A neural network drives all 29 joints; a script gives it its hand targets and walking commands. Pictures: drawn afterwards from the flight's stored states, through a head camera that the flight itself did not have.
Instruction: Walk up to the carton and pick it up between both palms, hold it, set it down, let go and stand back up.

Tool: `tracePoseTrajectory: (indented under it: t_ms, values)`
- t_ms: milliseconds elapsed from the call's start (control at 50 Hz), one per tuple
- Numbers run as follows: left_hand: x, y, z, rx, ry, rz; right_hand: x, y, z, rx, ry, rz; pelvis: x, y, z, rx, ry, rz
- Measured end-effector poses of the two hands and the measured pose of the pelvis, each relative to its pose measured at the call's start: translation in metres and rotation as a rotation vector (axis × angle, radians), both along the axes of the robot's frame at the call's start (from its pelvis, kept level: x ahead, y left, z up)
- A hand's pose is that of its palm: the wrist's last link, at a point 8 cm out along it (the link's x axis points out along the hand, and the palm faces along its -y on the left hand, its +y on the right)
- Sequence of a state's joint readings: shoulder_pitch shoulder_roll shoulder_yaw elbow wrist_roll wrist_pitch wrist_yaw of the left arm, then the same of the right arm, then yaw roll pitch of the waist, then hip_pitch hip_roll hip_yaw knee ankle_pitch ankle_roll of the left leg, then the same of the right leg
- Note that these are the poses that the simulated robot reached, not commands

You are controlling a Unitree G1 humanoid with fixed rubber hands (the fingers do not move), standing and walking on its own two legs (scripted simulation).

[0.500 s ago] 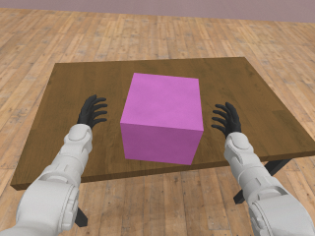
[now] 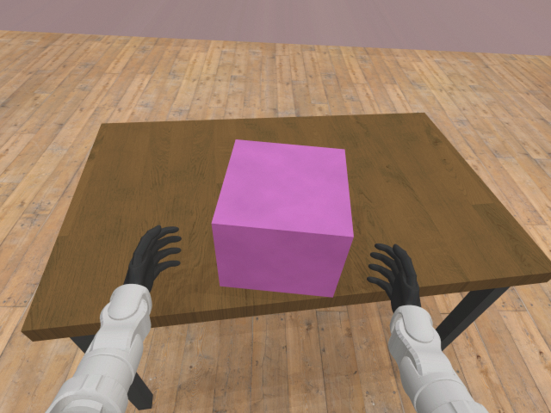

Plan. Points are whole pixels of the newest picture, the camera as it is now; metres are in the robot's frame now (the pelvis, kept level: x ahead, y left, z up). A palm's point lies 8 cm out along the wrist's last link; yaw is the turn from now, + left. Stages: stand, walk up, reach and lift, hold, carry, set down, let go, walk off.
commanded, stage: set down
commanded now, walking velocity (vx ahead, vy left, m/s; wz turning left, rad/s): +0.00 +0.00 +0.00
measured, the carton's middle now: (283, 216) +0.49 +0.01 -0.01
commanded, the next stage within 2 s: let go in 1.36 s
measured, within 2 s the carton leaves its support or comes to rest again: neither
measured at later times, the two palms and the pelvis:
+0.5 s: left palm (129, 336) +0.26 +0.23 -0.02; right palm (411, 351) +0.25 -0.19 -0.03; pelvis +0.02 +0.00 +0.00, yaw -1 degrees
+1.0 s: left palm (125, 379) +0.21 +0.23 -0.05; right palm (425, 393) +0.20 -0.20 -0.05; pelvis +0.03 +0.00 +0.01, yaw -1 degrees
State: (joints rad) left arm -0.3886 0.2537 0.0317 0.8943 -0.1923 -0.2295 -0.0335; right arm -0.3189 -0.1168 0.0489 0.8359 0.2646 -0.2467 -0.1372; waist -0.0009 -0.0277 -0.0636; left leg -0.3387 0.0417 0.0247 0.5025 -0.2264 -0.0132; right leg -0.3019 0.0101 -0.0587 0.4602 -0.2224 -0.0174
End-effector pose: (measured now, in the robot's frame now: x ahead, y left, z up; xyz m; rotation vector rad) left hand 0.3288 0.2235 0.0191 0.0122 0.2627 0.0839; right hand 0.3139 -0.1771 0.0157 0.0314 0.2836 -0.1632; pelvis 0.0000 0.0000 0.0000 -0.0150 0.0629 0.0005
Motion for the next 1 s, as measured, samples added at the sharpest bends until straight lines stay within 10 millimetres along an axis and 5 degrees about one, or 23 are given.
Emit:
tracePoseTrajectory:
  t_ms: [320,1000]
  values:
    - [-0.064,0.008,-0.037,0.028,0.042,0.006,-0.046,-0.001,-0.031,-0.009,0.033,0.011,0.01,0.0,0.0,0.0,-0.061,0.004]
    - [-0.122,0.005,-0.072,0.091,0.397,0.0,-0.112,-0.027,-0.069,-0.092,0.299,0.055,0.032,-0.002,0.008,0.01,-0.13,-0.025]
